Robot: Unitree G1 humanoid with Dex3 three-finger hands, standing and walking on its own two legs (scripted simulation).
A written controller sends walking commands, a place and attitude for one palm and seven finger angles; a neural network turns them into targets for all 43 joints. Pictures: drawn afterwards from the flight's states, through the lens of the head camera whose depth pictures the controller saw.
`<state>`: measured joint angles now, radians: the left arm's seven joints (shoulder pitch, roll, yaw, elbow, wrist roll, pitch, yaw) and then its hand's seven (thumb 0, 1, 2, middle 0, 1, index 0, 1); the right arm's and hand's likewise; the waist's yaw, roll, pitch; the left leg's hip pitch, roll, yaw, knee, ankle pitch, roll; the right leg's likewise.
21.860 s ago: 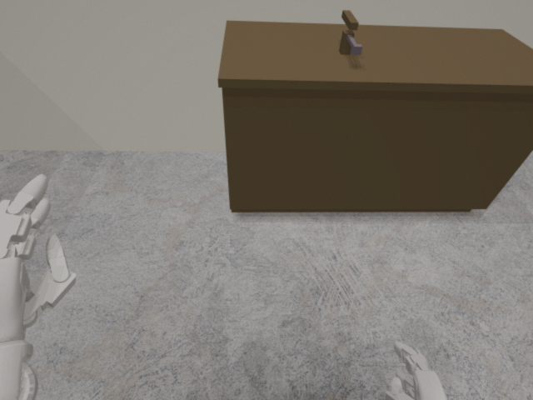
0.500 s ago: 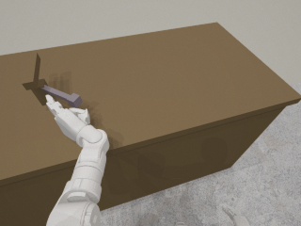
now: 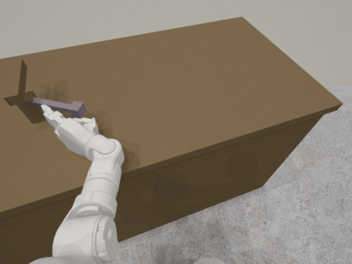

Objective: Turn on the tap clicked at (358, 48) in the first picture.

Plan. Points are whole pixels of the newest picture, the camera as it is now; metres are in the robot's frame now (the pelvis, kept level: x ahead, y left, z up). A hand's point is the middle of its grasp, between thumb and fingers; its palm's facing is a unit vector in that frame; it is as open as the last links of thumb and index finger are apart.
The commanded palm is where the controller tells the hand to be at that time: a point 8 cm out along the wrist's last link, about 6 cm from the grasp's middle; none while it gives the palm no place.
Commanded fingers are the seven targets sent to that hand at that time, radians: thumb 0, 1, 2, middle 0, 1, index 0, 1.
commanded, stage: push the lever round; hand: left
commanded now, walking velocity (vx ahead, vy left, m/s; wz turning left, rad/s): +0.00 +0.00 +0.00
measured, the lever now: (77, 109) +0.45 +0.23 +0.09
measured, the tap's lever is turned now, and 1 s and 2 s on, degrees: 57 73 73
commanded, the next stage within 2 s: lift the hand up off the lever in 0.18 s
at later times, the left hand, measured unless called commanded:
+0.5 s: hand (93, 111) +0.45 +0.20 +0.09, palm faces +0.84 -0.54 -0.09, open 7.9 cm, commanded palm +0.39 +0.21 +0.09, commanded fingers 0.00 0.90 0.90 -0.15 -0.15 -0.15 -0.15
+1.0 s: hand (85, 108) +0.45 +0.21 +0.10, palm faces +0.83 -0.55 -0.09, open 7.9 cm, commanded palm +0.39 +0.22 +0.11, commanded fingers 0.00 0.90 0.90 -0.15 -0.15 -0.15 -0.15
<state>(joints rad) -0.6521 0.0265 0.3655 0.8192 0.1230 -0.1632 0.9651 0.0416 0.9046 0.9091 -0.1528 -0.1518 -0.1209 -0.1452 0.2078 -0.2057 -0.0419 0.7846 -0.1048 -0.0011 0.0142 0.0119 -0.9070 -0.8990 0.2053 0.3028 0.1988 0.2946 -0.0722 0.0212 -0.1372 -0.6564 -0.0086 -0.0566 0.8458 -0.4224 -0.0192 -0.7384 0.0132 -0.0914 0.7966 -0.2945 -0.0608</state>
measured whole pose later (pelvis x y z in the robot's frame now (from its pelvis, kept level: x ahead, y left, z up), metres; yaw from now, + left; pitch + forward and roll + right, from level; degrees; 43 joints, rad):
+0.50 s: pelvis +0.00 +0.00 +0.00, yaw -1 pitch +14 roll +0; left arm -0.72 0.08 0.41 0.87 0.14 -0.17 0.96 0.02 0.90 0.90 -0.15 -0.15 -0.13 -0.15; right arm 0.25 -0.21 -0.05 0.78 -0.11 -0.01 0.03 0.01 -0.91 -0.90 0.21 0.30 0.20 0.29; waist -0.10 0.02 -0.14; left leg -0.67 0.00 -0.04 0.84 -0.42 -0.02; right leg -0.76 0.02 -0.08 0.79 -0.28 -0.06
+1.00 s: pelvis +0.01 +0.01 +0.01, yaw +0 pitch +12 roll +0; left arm -0.67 0.05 0.37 0.78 0.10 -0.10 0.93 0.02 0.90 0.90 -0.15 -0.15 -0.15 -0.15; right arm 0.23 -0.21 -0.04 0.77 -0.10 0.00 0.03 0.01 -0.91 -0.90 0.20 0.30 0.20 0.29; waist -0.06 0.02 -0.13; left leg -0.57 -0.01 -0.05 0.76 -0.40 -0.01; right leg -0.65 0.01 -0.08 0.72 -0.28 -0.05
